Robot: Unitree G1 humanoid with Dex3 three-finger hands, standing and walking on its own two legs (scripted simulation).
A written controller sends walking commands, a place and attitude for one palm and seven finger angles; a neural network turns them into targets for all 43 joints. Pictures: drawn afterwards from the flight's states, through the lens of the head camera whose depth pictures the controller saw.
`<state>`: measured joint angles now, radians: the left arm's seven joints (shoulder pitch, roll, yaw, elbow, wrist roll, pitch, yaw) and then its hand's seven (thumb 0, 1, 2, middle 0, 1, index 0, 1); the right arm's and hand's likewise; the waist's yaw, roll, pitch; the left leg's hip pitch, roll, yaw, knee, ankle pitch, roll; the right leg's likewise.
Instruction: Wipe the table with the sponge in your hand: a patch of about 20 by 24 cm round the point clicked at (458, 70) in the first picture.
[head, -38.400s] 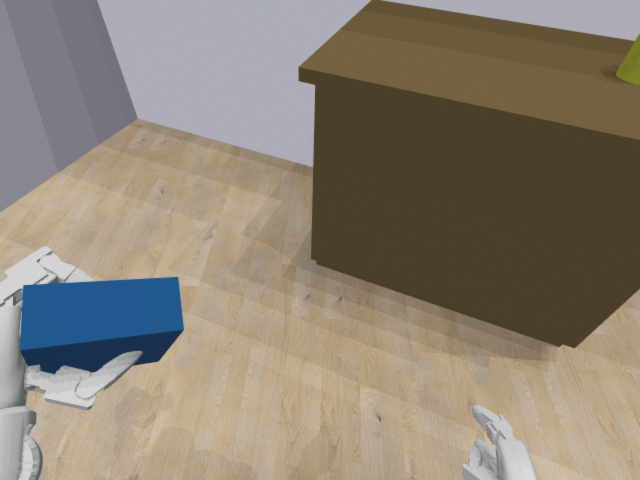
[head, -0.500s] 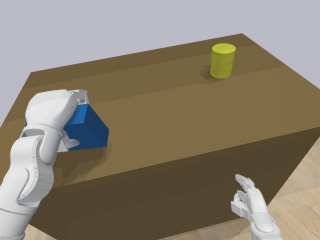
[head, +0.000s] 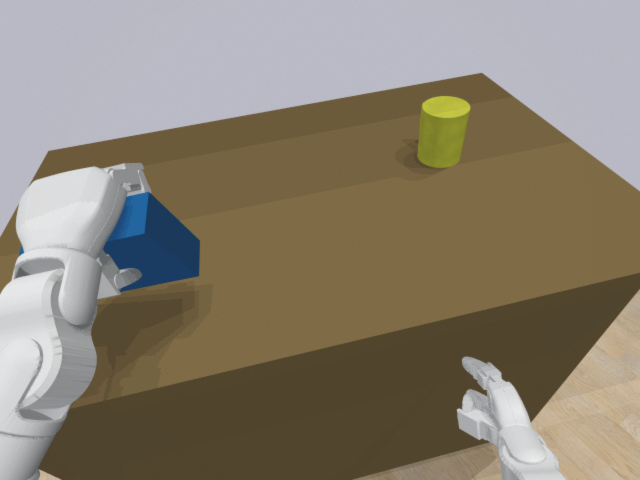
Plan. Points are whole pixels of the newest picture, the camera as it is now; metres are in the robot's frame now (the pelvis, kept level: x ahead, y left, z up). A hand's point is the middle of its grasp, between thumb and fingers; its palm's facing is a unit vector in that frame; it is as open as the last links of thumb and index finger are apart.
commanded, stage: move the sponge above the wiping area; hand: left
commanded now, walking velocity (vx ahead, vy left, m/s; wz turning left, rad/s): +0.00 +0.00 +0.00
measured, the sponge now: (129, 256) +0.28 +0.28 +0.17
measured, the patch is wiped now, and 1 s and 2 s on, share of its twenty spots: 0.00 0.00 0.05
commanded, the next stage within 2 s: none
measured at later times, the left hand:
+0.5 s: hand (98, 235) +0.26 +0.29 +0.22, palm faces +0.23 -0.04 -0.97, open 9.1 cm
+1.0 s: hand (86, 250) +0.26 +0.31 +0.20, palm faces +0.11 -0.03 -0.99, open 9.1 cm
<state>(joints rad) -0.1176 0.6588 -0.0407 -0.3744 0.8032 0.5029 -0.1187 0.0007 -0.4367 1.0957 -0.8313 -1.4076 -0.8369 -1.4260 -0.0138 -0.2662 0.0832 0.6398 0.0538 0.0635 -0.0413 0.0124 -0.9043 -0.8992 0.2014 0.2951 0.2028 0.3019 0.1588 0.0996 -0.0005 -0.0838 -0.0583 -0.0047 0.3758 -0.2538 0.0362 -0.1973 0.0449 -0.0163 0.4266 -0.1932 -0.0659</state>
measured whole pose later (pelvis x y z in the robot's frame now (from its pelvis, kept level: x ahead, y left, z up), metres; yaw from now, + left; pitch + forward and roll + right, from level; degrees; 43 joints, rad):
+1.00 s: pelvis -0.02 -0.02 +0.00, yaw +1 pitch -2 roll +1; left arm -0.20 0.70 0.06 -0.06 0.78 0.47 -0.21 0.00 -0.44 1.10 -0.83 -1.42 -0.83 -1.43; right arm 0.02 -0.30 0.06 0.64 0.08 0.02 -0.08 0.01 -0.90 -0.90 0.20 0.30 0.20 0.30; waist 0.11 0.12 0.00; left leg -0.16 -0.04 -0.02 0.44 -0.25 0.01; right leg -0.26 0.06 -0.04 0.45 -0.17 -0.09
